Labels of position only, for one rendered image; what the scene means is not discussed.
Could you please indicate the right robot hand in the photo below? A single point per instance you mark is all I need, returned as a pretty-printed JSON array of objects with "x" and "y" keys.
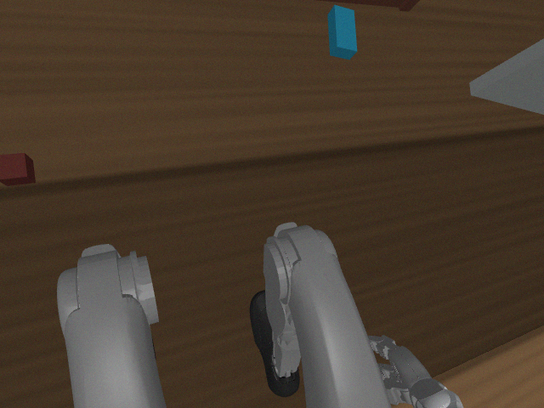
[{"x": 405, "y": 369}]

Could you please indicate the right robot arm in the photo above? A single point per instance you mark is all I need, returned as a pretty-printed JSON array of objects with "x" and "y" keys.
[{"x": 430, "y": 393}]

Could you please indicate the right robot foot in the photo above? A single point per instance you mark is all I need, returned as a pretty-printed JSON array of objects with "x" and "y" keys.
[{"x": 262, "y": 332}]

